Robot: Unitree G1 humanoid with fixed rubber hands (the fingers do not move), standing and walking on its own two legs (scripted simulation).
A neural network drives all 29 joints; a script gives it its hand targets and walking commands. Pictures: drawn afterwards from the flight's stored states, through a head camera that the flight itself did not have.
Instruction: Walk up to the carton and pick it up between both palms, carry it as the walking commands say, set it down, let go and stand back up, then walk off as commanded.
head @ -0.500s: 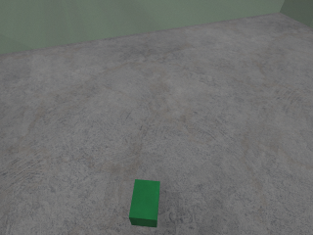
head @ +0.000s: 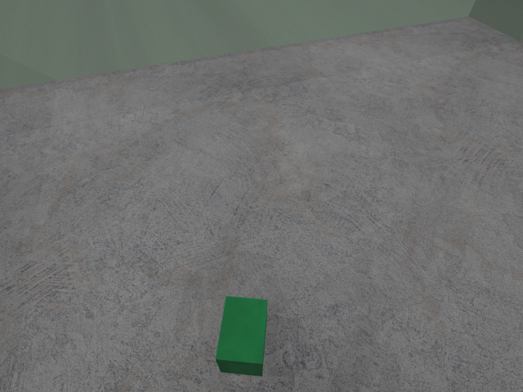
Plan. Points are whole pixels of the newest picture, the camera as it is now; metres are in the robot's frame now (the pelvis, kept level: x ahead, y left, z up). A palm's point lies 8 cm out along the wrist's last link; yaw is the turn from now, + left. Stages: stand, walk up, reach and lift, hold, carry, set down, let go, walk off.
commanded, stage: walk up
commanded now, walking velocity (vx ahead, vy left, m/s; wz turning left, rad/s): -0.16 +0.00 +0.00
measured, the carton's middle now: (244, 336) +0.42 +0.06 -0.68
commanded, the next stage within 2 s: none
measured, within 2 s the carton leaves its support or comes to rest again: neither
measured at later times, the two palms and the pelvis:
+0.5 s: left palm out of the picture +0.02 +0.24 -0.14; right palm out of the picture +0.00 -0.23 -0.15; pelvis -0.02 +0.00 +0.00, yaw +0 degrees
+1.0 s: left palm out of the picture +0.00 +0.21 -0.13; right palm out of the picture +0.02 -0.25 -0.14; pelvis +0.00 -0.02 +0.00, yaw -1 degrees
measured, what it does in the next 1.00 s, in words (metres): steps on the spot: right foot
